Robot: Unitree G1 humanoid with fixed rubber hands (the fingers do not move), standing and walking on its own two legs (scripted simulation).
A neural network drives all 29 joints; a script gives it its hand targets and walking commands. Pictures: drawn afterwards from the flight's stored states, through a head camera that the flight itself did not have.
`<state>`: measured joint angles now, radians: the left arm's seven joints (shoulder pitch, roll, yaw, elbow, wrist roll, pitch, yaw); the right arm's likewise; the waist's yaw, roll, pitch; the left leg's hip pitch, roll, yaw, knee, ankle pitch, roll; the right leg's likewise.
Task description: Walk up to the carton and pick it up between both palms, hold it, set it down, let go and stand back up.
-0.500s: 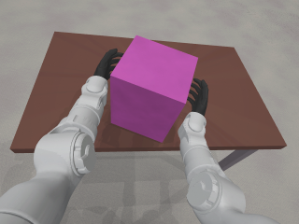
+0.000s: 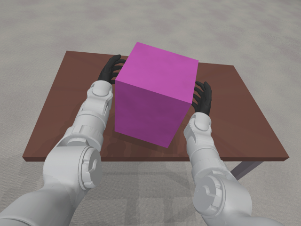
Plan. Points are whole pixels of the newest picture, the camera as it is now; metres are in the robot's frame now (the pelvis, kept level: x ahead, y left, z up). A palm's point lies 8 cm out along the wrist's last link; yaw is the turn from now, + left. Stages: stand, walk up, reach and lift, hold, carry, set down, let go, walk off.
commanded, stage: reach and lift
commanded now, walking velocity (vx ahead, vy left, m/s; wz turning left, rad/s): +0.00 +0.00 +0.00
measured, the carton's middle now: (153, 98) +0.46 -0.02 +0.07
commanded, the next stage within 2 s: none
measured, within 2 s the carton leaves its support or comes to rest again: neither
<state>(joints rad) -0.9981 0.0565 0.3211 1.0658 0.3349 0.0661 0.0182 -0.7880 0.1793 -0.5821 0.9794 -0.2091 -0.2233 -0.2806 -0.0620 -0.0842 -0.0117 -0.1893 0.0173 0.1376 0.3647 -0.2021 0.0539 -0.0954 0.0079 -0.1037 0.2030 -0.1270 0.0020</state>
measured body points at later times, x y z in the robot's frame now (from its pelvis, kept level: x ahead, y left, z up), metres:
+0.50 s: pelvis -0.03 -0.01 +0.00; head -0.04 +0.05 +0.45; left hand +0.41 +0.12 +0.17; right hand +0.38 -0.16 +0.16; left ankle +0.00 +0.07 -0.75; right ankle -0.02 -0.12 -0.75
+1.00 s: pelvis -0.04 -0.02 +0.00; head -0.07 +0.03 +0.44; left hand +0.39 +0.12 +0.18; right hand +0.37 -0.15 +0.18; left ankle +0.00 +0.07 -0.75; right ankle -0.02 -0.12 -0.75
